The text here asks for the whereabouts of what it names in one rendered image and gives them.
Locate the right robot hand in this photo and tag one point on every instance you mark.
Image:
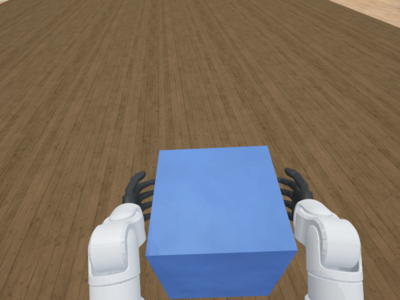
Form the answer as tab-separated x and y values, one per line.
300	190

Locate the carton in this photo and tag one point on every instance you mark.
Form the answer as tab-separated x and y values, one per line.
218	226

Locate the robot right forearm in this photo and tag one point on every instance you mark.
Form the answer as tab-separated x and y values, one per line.
333	253

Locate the left robot hand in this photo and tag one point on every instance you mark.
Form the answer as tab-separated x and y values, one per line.
133	189

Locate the robot left forearm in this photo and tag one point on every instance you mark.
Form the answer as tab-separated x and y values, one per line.
113	255

